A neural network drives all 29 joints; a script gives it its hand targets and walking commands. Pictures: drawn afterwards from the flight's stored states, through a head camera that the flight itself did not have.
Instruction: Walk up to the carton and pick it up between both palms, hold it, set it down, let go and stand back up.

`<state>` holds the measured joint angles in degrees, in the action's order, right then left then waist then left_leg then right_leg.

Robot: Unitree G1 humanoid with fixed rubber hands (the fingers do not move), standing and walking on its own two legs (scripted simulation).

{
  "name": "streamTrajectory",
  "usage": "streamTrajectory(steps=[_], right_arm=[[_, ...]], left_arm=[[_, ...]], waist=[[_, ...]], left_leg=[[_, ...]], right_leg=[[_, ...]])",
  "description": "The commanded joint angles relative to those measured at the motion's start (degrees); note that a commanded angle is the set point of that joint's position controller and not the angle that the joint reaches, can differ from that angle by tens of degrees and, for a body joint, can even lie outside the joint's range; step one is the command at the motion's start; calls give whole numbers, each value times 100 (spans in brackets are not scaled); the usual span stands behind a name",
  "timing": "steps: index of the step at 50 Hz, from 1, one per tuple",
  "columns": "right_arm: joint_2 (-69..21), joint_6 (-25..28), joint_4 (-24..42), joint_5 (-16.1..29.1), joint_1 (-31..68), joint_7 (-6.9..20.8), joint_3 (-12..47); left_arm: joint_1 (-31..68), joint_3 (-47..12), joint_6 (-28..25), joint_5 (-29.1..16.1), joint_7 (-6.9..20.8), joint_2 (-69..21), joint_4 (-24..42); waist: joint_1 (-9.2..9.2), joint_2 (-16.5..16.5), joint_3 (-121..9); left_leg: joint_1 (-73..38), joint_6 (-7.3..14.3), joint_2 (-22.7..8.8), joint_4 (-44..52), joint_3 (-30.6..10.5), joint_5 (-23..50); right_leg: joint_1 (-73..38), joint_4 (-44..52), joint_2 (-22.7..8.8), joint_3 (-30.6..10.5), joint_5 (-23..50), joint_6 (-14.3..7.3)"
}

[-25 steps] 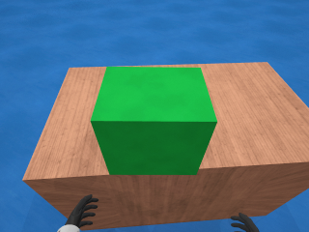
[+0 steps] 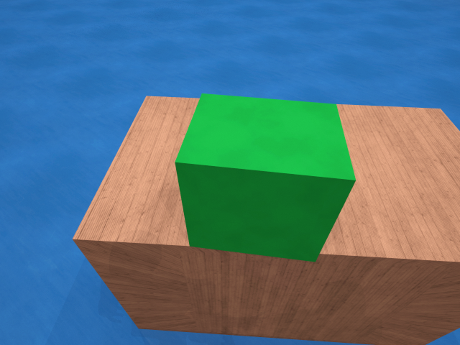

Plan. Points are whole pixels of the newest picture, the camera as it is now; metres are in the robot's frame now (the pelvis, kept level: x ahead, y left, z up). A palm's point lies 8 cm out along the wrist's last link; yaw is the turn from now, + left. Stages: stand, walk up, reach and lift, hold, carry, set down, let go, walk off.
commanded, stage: stand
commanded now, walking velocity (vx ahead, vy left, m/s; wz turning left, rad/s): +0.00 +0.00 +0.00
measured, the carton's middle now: (259, 178) +0.45 -0.02 +0.04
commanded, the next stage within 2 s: none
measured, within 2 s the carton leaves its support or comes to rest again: neither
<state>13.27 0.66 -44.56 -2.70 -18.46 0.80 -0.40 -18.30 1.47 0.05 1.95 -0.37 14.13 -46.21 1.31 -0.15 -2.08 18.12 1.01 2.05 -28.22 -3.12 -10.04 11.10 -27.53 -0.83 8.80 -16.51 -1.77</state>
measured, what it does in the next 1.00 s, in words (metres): stands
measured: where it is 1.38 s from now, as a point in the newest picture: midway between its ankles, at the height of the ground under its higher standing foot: outside the picture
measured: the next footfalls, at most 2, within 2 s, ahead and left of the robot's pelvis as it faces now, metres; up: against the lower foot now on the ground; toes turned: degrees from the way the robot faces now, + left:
none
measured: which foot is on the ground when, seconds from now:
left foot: down 0.00-1.00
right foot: down 0.00-1.00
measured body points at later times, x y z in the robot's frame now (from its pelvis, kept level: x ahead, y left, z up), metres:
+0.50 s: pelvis +0.01 -0.01 +0.00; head +0.00 -0.01 +0.45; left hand +0.02 +0.25 -0.14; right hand +0.06 -0.25 -0.13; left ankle +0.05 +0.10 -0.74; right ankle -0.02 -0.09 -0.74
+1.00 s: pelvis +0.02 -0.02 +0.00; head +0.02 -0.03 +0.45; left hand -0.01 +0.21 -0.15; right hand +0.07 -0.26 -0.15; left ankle +0.05 +0.10 -0.74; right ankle -0.02 -0.09 -0.74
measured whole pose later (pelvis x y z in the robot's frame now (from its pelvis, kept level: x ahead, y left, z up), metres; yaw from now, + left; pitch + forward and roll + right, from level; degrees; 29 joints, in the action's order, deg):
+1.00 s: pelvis +0.02 -0.02 +0.00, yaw +3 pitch -1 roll +0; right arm 10.8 -0.6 -53.2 -1.4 -18.8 -2.5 -0.3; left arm -19.7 1.2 0.8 1.5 -2.2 10.1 -59.9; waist 1.5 0.4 0.4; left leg 15.4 -0.5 2.5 -27.8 -6.6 -11.1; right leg 6.9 -26.4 -0.7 12.2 -18.7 -3.2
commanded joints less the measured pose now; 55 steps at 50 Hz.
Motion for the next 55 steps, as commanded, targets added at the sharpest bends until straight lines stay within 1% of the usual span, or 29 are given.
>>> streamTrajectory(steps=[1, 2, 3, 4, 7, 11, 13, 18, 19, 21, 22, 24, 25, 26, 27, 29, 31, 32, 39, 43, 44, 45, 47, 48, 50, 51, 52, 53, 55], right_arm=[[584, 44, 246, 32, -165, -46, -156], [591, 48, 217, 27, -214, -59, -162], [593, 39, 189, 35, -211, -70, -157], [593, 48, 180, 39, -252, -66, -153], [628, 72, 141, 53, -279, -74, -166], [549, 58, 73, 54, -415, -107, -139], [531, 63, 68, 66, -372, -119, -138], [466, 64, -54, 76, -483, -148, -131], [482, 61, -90, 67, -495, -163, -135], [488, 49, -151, 86, -550, -170, -136], [437, 35, -147, 98, -503, -175, -126], [398, 20, -184, 104, -438, -199, -119], [372, 22, -194, 106, -497, -191, -116], [397, 21, -223, 102, -521, -209, -133], [352, 30, -267, 114, -565, -214, -118], [375, 39, -301, 113, -482, -228, -123], [437, 36, -310, 121, -445, -256, -143], [383, 41, -330, 135, -470, -261, -142], [294, -35, -500, 125, -378, -314, -130], [261, -71, -657, 120, -440, -341, -116], [200, -73, -664, 130, -383, -348, -96], [243, -85, -692, 124, -358, -353, -107], [202, -95, -756, 132, -409, -347, -84], [206, -91, -791, 126, -377, -362, -88], [179, -83, -848, 138, -390, -364, -75], [200, -90, -886, 146, -398, -370, -77], [161, -97, -871, 143, -327, -360, -66], [200, -108, -895, 128, -267, -353, -76], [180, -142, -931, 139, -270, -349, -79]], left_arm=[[-193, 151, -83, 8, -24, 619, 88], [-169, 149, -91, 30, -29, 620, 61], [-198, 160, -105, 33, -42, 659, 44], [-164, 168, -100, 15, -35, 639, -21], [-315, 163, -115, 0, -38, 594, -140], [-306, 173, -85, -5, -56, 553, -278], [-311, 194, -82, -12, -66, 605, -341], [-469, 161, -60, -30, -105, 479, -542], [-483, 177, -51, -24, -103, 541, -566], [-430, 176, -34, -7, -101, 526, -619], [-515, 175, -29, -23, -101, 486, -666], [-554, 136, -23, -19, -118, 402, -733], [-548, 145, -19, -23, -121, 424, -762], [-512, 152, -25, -19, -129, 454, -767], [-491, 166, -29, -17, -123, 494, -790], [-459, 144, -42, -28, -134, 397, -842], [-509, 132, -36, -45, -150, 352, -908], [-529, 139, -41, -52, -151, 373, -942], [-482, 100, 26, -44, -187, 250, -1128], [-543, 66, 41, -35, -206, 183, -1233], [-520, 76, 44, -40, -204, 219, -1228], [-526, 88, 34, -52, -204, 233, -1252], [-574, 49, 52, -50, -209, 149, -1310], [-599, 73, 47, -48, -204, 246, -1318], [-589, 73, 63, -40, -198, 202, -1368], [-598, 71, 71, -46, -194, 163, -1374], [-608, 69, 78, -47, -191, 176, -1401], [-617, 39, 84, -32, -206, 103, -1425], [-556, 32, 85, -38, -207, 71, -1426]], waist=[[-26, 160, 567], [-51, 255, 507], [-21, 215, 506], [-74, 199, 518], [-23, 211, 242], [-47, 79, 354], [-30, -137, 216], [-5, 81, 348], [-15, 227, 487], [-38, 217, 619], [20, 218, 538], [39, 191, 669], [15, 41, 595], [-8, 172, 565], [-22, 179, 548], [-3, 161, 499], [14, -31, 284], [-8, 82, 245], [-3, -121, 449], [-21, 34, 613], [-9, -74, 619], [-4, 92, 603], [-14, 32, 646], [10, 116, 601], [18, 34, 678], [20, 154, 708], [28, -7, 723], [39, 64, 830], [-2, -51, 878]], left_leg=[[589, 117, -511, 813, -879, -766], [508, 114, -508, 747, -865, -707], [514, 111, -483, 741, -870, -627], [525, 116, -498, 770, -878, -644], [397, 131, -491, 752, -880, -610], [433, 133, -443, 650, -855, -416], [299, 132, -409, 533, -760, -198], [255, 145, -428, 436, -736, 357], [315, 150, -436, 510, -784, 384], [435, 173, -451, 563, -868, 384], [418, 176, -458, 588, -907, 224], [438, 173, -417, 562, -823, 207], [284, 163, -403, 501, -787, 301], [267, 149, -389, 472, -759, 418], [305, 156, -402, 497, -813, 495], [183, 159, -402, 416, -756, 796], [27, 161, -414, 292, -718, 1007], [-34, 139, -395, 255, -644, 1089], [-16, 112, -382, 216, -569, 1064], [-97, 94, -361, 184, -530, 1054], [-116, 98, -388, 208, -564, 1086], [-134, 111, -387, 217, -578, 1179], [-128, 112, -393, 239, -583, 1094], [-92, 115, -399, 261, -586, 1135], [-31, 97, -387, 283, -584, 997], [-97, 99, -381, 321, -609, 916], [-135, 79, -375, 298, -593, 879], [-30, 67, -360, 311, -568, 752], [-69, 58, -316, 294, -532, 586]], right_leg=[[187, 811, -589, -822, -796, -157], [174, 840, -618, -833, -815, -167], [144, 836, -626, -829, -752, -168], [154, 833, -626, -821, -749, -183], [5, 788, -613, -758, -612, -180], [55, 861, -650, -763, -686, -230], [-26, 898, -670, -725, -643, -227], [-26, 794, -692, -638, -248, -232], [-15, 763, -670, -614, -261, -235], [-91, 739, -646, -591, -185, -220], [-136, 728, -607, -581, -249, -208], [-87, 782, -670, -612, -221, -218], [-42, 820, -714, -598, -244, -231], [-82, 826, -690, -566, -197, -225], [-150, 773, -667, -530, -144, -223], [-218, 749, -683, -504, 71, -203], [-347, 736, -688, -480, 350, -209], [-347, 731, -731, -465, 470, -221], [-279, 742, -765, -362, 575, -240], [-209, 834, -818, -391, 532, -252], [-181, 824, -796, -354, 497, -256], [-230, 782, -752, -333, 512, -236], [-253, 827, -766, -355, 495, -236], [-369, 803, -745, -308, 509, -223], [-340, 857, -775, -319, 350, -231], [-281, 849, -747, -321, 105, -243], [-179, 885, -731, -312, 36, -235], [-170, 960, -776, -340, -13, -235], [-49, 1083, -820, -388, -214, -265]])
